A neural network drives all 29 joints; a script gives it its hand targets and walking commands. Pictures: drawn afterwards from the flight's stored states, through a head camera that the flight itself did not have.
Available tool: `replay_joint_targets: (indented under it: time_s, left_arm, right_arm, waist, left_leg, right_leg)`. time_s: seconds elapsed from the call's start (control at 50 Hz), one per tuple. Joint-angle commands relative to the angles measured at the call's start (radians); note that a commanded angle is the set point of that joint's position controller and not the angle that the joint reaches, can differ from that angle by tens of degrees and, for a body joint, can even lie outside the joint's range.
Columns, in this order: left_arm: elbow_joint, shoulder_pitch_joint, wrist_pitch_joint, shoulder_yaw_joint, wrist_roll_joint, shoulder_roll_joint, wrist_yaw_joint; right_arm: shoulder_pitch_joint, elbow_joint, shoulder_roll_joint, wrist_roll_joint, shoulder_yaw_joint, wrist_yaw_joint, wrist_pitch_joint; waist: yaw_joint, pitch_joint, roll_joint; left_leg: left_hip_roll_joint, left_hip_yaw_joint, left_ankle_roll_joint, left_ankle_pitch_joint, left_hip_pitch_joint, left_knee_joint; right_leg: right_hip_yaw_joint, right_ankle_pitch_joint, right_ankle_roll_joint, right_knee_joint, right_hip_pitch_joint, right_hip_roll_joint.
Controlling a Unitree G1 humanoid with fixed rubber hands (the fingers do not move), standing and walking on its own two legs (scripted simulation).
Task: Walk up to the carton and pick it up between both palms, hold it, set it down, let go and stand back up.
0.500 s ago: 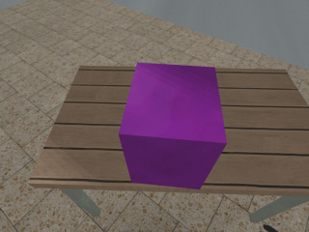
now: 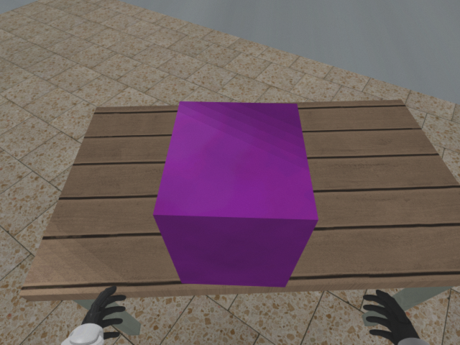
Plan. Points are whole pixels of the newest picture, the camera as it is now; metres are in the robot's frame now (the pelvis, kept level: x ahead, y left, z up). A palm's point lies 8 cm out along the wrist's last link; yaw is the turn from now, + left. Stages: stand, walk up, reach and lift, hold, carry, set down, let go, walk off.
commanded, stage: reach and lift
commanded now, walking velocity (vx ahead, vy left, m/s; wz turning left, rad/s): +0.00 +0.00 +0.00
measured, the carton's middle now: (235, 199) +0.37 +0.02 +0.02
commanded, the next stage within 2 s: none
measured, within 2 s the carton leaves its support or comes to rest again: neither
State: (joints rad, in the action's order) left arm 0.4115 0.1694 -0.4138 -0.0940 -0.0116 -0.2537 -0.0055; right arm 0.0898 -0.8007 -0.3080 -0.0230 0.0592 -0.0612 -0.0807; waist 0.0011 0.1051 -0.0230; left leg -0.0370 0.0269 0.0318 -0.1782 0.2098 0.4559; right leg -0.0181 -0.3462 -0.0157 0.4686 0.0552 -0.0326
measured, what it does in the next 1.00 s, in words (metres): stands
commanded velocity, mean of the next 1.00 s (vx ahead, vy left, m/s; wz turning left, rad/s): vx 0.00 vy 0.00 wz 0.00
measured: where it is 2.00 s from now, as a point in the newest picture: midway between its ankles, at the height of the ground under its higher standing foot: outside the picture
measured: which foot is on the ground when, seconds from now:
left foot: down 0.00-1.00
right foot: down 0.00-1.00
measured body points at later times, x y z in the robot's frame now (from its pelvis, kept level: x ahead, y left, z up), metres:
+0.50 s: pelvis -0.01 +0.01 +0.01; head -0.01 +0.02 +0.46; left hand +0.16 +0.25 -0.07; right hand +0.14 -0.24 -0.06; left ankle +0.04 +0.14 -0.74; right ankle -0.05 -0.12 -0.74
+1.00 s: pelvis +0.01 +0.00 +0.01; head -0.01 +0.01 +0.46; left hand +0.17 +0.23 -0.03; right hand +0.16 -0.22 -0.03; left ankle +0.04 +0.14 -0.74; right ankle -0.05 -0.12 -0.74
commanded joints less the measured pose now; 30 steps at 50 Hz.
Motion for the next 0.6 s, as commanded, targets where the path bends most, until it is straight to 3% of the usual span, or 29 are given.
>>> replay_joint_targets:
  time_s: [0.0, 0.1, 0.12, 0.16, 0.22, 0.36, 0.48, 0.54, 0.58]
  left_arm:
    - [-0.139, -0.103, 0.091, -0.051, 0.002, -0.138, 0.004]
    - [-0.123, -0.108, 0.146, -0.068, 0.014, -0.162, 0.018]
    - [-0.112, -0.11, 0.158, -0.079, 0.004, -0.171, 0.017]
    - [-0.133, -0.104, 0.186, -0.072, 0.037, -0.171, 0.01]
    - [-0.11, -0.094, 0.209, -0.059, 0.043, -0.168, 0.001]
    - [-0.189, -0.059, 0.289, -0.003, 0.082, -0.125, -0.034]
    - [-0.256, -0.004, 0.356, 0.017, 0.098, -0.088, -0.059]
    - [-0.27, 0.021, 0.397, 0.02, 0.109, -0.084, -0.061]
    - [-0.29, 0.027, 0.423, 0.035, 0.114, -0.075, -0.066]
  right_arm:
    - [-0.007, 0.202, -0.109, -0.004, 0.016, 0.026, -0.062]
    - [0.024, 0.292, -0.067, -0.006, 0.009, 0.059, -0.066]
    - [0.018, 0.314, -0.048, 0.003, 0.007, 0.062, -0.074]
    - [0.033, 0.352, -0.041, 0.011, 0.02, 0.064, -0.08]
    - [0.039, 0.353, -0.033, 0.005, 0.015, 0.062, -0.083]
    - [0.082, 0.429, -0.009, -0.002, 0.052, 0.046, -0.107]
    - [0.099, 0.456, -0.018, -0.018, 0.07, 0.021, -0.12]
    - [0.123, 0.489, -0.002, -0.037, 0.063, 0.021, -0.135]
    - [0.122, 0.494, -0.013, -0.06, 0.073, 0.017, -0.14]
  waist:
    - [-0.01, -0.183, -0.065]
    - [-0.01, -0.138, -0.058]
    - [0.008, -0.136, -0.047]
    - [-0.002, -0.147, -0.033]
    - [0.009, -0.116, 0.01]
    - [0.003, -0.127, 0.055]
    - [0.023, -0.133, 0.072]
    - [0.022, -0.165, 0.031]
    - [0.028, -0.172, 0.059]
  left_leg:
    - [0.087, 0.053, -0.001, 0.207, -0.338, -0.029]
    - [0.091, 0.063, -0.021, 0.11, -0.344, -0.072]
    - [0.089, 0.065, -0.016, 0.111, -0.34, -0.068]
    - [0.088, 0.068, -0.014, 0.105, -0.344, -0.074]
    - [0.077, 0.065, -0.006, 0.116, -0.349, -0.089]
    - [0.061, 0.066, 0.017, 0.101, -0.37, -0.114]
    - [0.048, 0.056, 0.037, 0.152, -0.385, -0.125]
    - [0.047, 0.065, 0.032, 0.195, -0.393, -0.122]
    - [0.046, 0.063, 0.037, 0.186, -0.392, -0.131]
  right_leg:
    - [-0.033, 0.506, -0.016, -0.119, 0.195, 0.054]
    - [-0.024, 0.359, -0.031, -0.154, 0.221, 0.049]
    - [-0.019, 0.336, -0.026, -0.162, 0.233, 0.054]
    - [-0.017, 0.292, -0.019, -0.175, 0.263, 0.051]
    - [-0.024, 0.192, -0.009, -0.2, 0.278, 0.055]
    - [-0.027, 0.089, 0.021, -0.233, 0.309, 0.069]
    - [-0.027, 0.089, 0.033, -0.251, 0.301, 0.079]
    - [-0.015, 0.136, 0.03, -0.255, 0.276, 0.081]
    - [-0.01, 0.113, 0.036, -0.255, 0.276, 0.08]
